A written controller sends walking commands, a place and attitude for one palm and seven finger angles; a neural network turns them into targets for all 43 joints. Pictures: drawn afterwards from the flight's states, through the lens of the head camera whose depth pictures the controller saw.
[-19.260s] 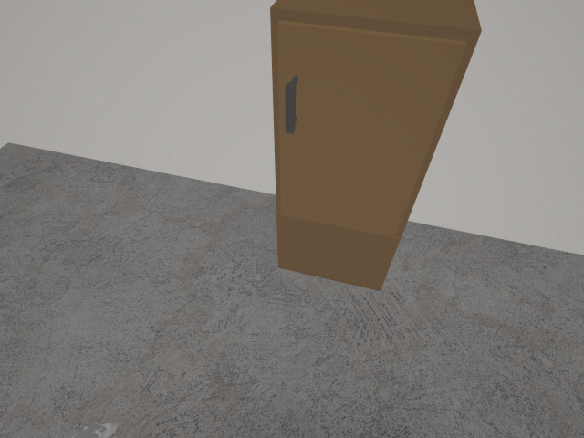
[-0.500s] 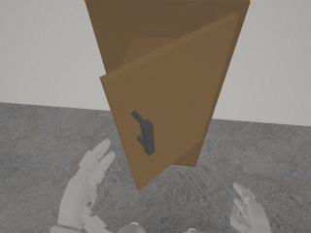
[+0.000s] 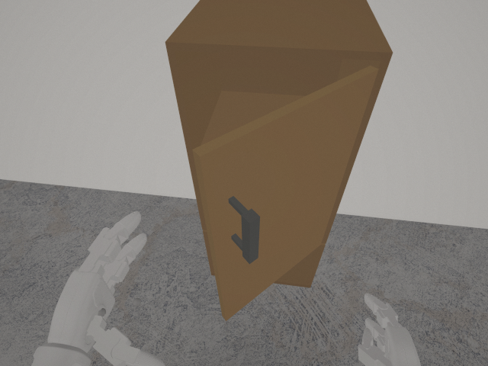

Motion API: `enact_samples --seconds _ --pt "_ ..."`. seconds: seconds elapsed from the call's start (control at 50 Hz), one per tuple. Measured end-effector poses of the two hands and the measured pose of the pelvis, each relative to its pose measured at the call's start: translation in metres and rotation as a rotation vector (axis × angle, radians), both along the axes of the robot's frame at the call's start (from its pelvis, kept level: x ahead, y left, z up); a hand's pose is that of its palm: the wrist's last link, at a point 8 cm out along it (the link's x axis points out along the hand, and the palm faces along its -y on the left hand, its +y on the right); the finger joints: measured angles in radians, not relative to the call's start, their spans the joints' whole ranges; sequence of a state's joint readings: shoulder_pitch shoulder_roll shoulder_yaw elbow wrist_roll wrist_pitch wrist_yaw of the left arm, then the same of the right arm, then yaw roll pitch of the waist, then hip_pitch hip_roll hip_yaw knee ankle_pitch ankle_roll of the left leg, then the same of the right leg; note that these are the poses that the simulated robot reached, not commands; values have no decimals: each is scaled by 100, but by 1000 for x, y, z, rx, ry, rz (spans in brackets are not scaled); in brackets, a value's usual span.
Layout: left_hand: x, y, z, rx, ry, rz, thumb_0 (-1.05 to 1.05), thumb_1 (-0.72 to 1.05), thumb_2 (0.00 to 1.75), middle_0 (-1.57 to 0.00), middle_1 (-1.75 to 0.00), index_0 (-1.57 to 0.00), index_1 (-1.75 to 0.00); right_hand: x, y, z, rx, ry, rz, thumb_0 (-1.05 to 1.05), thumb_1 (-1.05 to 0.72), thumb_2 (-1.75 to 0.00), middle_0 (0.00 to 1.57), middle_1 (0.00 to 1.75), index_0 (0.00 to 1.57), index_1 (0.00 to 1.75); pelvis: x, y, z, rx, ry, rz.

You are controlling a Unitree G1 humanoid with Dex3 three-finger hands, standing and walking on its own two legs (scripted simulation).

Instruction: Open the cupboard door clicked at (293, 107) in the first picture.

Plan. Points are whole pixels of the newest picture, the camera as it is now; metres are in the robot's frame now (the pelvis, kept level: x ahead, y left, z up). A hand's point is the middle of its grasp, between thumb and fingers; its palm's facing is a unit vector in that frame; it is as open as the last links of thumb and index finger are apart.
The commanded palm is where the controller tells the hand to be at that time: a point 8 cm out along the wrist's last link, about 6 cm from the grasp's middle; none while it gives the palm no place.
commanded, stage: draw the hand back to the body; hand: left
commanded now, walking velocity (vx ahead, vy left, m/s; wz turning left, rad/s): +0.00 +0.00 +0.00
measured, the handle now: (243, 230) +0.33 +0.03 +0.06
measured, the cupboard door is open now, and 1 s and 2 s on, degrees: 46 46 46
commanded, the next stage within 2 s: step back with the hand held close in 1.04 s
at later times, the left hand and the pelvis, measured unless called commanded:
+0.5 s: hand (63, 254) +0.21 +0.24 +0.17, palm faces +0.34 -0.86 -0.38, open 11.0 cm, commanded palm +0.16 +0.29 +0.19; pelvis +0.02 +0.01 +0.04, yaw -1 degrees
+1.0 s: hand (53, 244) +0.21 +0.24 +0.19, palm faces +0.41 -0.83 -0.39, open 7.4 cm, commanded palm +0.16 +0.28 +0.21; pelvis +0.02 -0.01 +0.05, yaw -1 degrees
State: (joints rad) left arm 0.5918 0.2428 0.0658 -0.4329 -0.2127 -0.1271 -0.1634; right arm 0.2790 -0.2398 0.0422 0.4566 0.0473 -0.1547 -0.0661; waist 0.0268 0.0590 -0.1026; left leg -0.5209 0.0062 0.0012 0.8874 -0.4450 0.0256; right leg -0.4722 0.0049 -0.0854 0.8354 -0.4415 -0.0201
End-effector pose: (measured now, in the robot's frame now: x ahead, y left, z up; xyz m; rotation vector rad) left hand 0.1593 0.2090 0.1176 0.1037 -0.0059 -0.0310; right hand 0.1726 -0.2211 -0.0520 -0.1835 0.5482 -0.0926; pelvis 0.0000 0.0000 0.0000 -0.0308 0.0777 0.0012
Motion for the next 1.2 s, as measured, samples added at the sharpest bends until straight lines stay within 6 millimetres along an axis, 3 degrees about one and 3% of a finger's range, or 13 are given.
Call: enact_samples --seconds 0.14,0.34,0.7,0.88,1.2 --pt "-4 21 19 169 33 199 -1 -28 39 -16 -30 -16 -30 6 14 11 -15 29 9 1 -90 -90 21 29 20 30 5 6 17 3 -47 -5" --pt "4 51 47 259 0 322 -1 5 53 -17 -30 -18 -30 13 27 15 -10 78 49 1 -90 -90 21 30 21 30 13 11 34 13 -105 -8" --pt "11 85 95 355 -134 457 0 67 80 -20 -30 -20 -31 24 5 21 -29 113 27 1 -90 -90 21 29 21 30 21 3 44 20 -145 -18" --pt "11 75 88 325 -107 452 1 85 88 -20 -30 -21 -31 19 -7 19 -27 134 9 1 -90 -90 21 29 21 30 19 -5 45 21 -151 -21" --pt "6 68 91 342 -118 448 1 89 90 -21 -30 -21 -31 10 -15 16 -16 141 -4 1 -90 -90 21 29 21 30 13 -14 46 19 -156 -19"
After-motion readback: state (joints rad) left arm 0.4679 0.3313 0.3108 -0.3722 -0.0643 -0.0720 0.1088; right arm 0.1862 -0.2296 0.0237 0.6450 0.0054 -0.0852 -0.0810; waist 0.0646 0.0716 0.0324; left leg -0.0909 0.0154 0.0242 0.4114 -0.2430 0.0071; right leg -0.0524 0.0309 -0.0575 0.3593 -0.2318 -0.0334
